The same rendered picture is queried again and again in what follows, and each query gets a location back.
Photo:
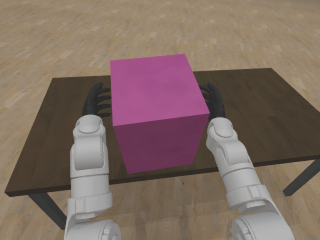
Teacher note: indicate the carton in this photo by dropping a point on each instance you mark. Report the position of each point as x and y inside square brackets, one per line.
[158, 111]

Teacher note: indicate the right robot upper arm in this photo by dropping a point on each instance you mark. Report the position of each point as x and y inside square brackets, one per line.
[266, 225]

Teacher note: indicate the right robot hand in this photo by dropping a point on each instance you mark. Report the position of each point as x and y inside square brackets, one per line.
[215, 102]

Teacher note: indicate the left robot forearm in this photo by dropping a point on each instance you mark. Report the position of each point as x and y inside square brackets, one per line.
[89, 169]

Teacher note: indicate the right robot forearm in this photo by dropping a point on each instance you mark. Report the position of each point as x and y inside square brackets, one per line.
[245, 192]

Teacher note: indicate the left robot hand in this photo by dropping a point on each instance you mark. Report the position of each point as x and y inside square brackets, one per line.
[90, 106]

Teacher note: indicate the left robot upper arm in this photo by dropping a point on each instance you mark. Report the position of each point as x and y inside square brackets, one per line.
[105, 229]

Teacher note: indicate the table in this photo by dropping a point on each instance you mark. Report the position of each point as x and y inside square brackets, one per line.
[273, 121]

